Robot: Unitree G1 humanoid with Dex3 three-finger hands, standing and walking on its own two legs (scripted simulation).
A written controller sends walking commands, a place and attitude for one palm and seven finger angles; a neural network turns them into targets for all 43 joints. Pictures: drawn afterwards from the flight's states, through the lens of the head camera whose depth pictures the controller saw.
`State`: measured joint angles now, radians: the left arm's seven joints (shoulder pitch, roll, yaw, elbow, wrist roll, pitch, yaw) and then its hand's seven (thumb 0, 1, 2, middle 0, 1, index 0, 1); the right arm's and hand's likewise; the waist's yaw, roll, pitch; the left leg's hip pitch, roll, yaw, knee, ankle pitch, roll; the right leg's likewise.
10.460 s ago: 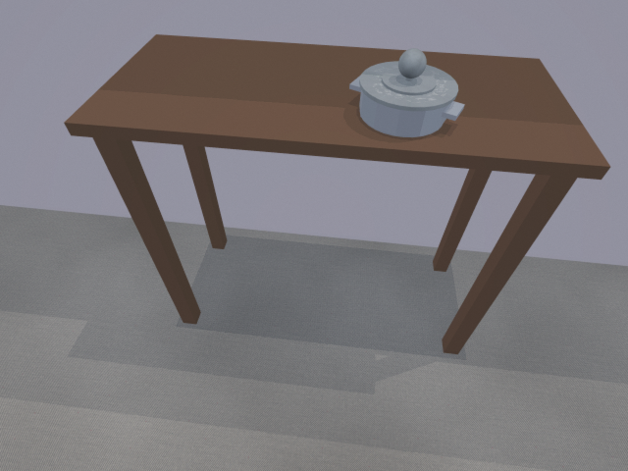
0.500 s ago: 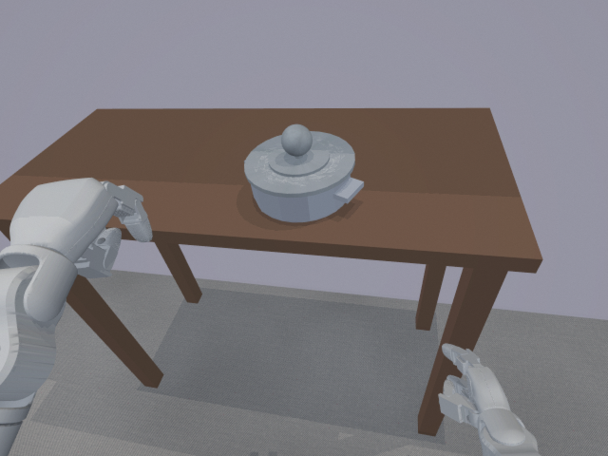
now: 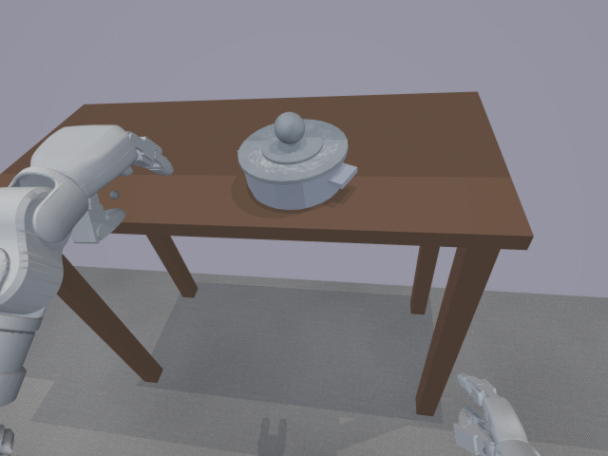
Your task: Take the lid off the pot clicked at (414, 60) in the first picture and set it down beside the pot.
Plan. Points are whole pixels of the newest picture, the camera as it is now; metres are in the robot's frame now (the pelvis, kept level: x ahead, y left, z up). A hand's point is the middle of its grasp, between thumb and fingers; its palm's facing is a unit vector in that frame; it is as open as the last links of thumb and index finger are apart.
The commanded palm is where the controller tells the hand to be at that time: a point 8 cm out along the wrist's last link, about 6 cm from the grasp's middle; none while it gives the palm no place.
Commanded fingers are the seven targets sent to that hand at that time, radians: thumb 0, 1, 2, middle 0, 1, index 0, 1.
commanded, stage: reach forward and open the fingers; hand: left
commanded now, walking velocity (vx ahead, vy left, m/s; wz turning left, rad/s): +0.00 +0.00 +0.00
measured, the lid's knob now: (289, 128) +0.57 +0.10 +0.17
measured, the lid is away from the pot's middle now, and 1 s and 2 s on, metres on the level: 0.00 0.00 0.00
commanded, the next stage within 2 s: move the open hand above the knob in 0.16 s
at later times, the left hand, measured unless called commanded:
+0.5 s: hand (144, 175) +0.35 +0.23 +0.24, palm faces -0.01 +0.00 -1.00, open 10.1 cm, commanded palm +0.31 +0.22 +0.32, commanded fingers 0.00 -0.42 1.74 -0.88 -0.08 -0.88 -0.08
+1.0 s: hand (208, 133) +0.42 +0.17 +0.25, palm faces -0.03 -0.04 -1.00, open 10.1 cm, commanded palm +0.39 +0.17 +0.32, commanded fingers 0.00 -0.42 1.74 -0.88 -0.08 -0.88 -0.08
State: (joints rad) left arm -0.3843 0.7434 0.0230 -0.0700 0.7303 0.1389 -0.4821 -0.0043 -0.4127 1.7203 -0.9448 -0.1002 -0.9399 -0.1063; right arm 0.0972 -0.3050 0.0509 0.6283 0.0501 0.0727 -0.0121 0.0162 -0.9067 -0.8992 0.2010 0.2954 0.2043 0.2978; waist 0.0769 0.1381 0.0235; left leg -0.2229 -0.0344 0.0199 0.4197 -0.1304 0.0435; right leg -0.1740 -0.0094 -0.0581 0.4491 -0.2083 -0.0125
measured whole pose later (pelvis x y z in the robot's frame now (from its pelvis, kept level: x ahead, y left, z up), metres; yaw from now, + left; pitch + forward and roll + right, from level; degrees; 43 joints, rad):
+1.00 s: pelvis +0.03 +0.00 +0.00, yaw +0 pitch +0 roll +1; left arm -0.81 0.55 -0.24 0.20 0.82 0.33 -0.48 0.00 -0.42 1.73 -0.90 -0.08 -0.89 -0.09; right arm 0.09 -0.30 0.05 0.63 0.07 0.13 0.04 0.01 -0.91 -0.90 0.20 0.30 0.20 0.30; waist 0.06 0.12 -0.02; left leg -0.26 -0.05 0.02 0.42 -0.16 0.05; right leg -0.22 -0.03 -0.05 0.48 -0.25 -0.01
